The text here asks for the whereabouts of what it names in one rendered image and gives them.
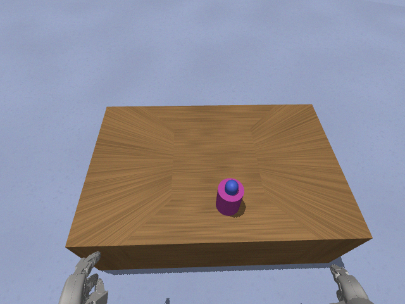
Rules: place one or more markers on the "right robot hand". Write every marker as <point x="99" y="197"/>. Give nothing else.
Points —
<point x="349" y="287"/>

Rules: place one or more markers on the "left robot hand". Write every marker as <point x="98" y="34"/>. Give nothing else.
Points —
<point x="77" y="286"/>

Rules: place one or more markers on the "bottle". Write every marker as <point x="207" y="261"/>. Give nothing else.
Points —
<point x="229" y="196"/>

